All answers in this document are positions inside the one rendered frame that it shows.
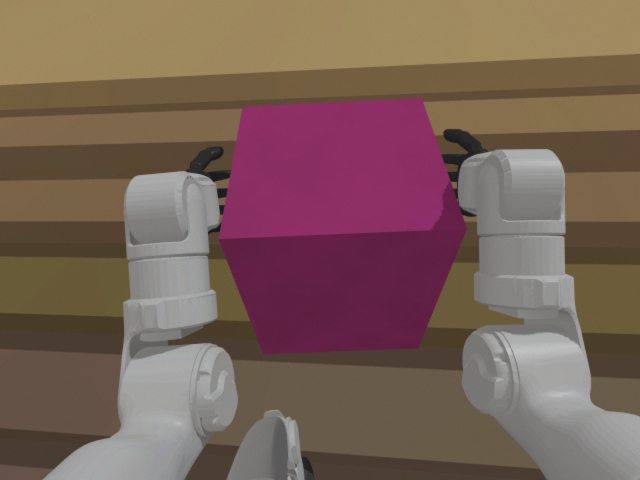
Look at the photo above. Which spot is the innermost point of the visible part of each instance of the robot left forearm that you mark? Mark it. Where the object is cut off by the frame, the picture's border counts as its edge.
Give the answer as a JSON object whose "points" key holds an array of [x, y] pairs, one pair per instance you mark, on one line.
{"points": [[167, 219]]}

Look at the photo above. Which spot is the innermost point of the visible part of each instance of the robot left hand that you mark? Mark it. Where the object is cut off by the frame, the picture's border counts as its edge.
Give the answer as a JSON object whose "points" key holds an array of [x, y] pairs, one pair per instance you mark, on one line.
{"points": [[200, 162]]}

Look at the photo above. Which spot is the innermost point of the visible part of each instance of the left robot shin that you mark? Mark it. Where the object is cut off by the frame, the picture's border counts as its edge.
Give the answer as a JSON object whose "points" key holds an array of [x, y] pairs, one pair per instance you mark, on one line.
{"points": [[292, 474]]}

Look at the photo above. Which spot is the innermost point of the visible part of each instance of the robot left thigh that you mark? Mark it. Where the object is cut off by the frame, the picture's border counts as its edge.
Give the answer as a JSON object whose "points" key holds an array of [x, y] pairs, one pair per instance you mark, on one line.
{"points": [[269, 448]]}

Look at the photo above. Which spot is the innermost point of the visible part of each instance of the robot left upper arm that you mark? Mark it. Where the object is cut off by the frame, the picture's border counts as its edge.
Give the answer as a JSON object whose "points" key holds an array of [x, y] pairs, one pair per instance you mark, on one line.
{"points": [[172, 400]]}

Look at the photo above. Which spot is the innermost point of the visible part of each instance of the robot right hand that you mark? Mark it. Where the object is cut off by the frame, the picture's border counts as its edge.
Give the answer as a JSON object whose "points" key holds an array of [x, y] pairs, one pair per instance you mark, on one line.
{"points": [[470, 144]]}

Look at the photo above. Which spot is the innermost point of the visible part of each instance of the robot right upper arm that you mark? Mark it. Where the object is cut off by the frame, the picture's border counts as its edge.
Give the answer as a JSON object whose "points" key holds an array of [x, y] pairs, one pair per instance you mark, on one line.
{"points": [[534, 380]]}

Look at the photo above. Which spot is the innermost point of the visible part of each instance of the robot right forearm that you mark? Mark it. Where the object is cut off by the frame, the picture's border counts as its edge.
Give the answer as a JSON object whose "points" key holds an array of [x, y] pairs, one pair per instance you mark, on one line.
{"points": [[518, 196]]}

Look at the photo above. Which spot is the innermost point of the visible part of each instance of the carton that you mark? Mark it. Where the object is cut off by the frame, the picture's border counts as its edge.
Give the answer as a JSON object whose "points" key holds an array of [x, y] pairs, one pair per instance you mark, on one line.
{"points": [[340, 224]]}

